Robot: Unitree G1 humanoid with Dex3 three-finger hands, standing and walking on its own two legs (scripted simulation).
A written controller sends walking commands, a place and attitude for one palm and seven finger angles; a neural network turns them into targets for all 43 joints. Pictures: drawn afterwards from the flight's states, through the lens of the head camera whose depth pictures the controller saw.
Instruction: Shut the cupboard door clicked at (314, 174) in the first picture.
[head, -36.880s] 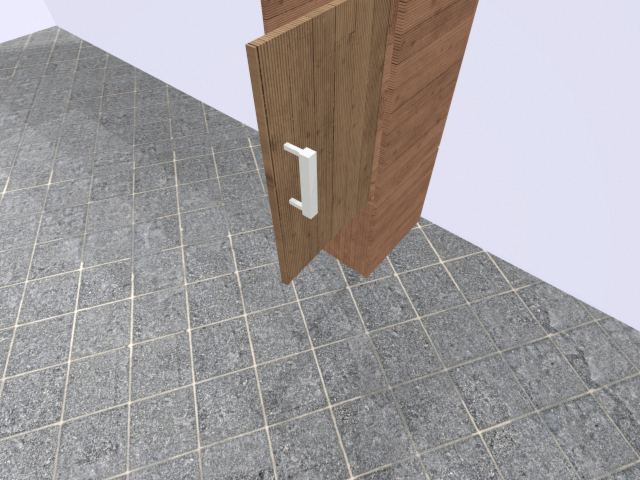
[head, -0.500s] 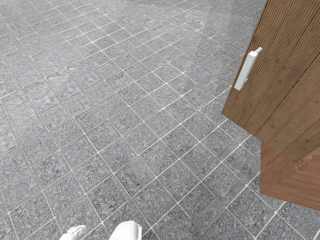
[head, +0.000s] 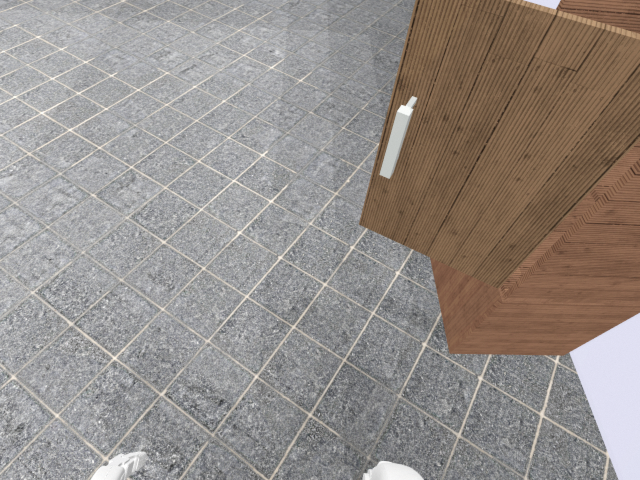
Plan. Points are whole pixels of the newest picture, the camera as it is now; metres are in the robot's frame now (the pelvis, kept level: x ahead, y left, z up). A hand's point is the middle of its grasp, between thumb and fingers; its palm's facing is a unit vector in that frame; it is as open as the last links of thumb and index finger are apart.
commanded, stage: turn to face it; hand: left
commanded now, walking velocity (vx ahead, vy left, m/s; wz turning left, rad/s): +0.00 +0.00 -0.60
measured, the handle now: (399, 138) +0.70 -0.11 -0.02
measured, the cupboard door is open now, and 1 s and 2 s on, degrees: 61 61 61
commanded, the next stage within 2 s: take the last steps up to it in 0.70 s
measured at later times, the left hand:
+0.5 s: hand (209, 467) +0.15 +0.16 -0.18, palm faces -0.22 -0.95 -0.21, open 7.4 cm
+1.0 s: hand (240, 425) +0.20 +0.12 -0.17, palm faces -0.41 -0.88 -0.24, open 7.4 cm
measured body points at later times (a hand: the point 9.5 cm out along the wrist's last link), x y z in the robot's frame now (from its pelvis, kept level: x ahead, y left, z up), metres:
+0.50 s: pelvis +0.03 -0.01 -0.01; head +0.08 -0.01 +0.44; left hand +0.16 +0.21 -0.16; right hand +0.06 -0.29 -0.14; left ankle +0.07 +0.11 -0.72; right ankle -0.02 -0.14 -0.74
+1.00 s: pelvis +0.05 -0.02 -0.01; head +0.06 -0.04 +0.44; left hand +0.22 +0.17 -0.15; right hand -0.05 -0.25 -0.17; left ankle +0.08 +0.09 -0.72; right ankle -0.03 -0.11 -0.74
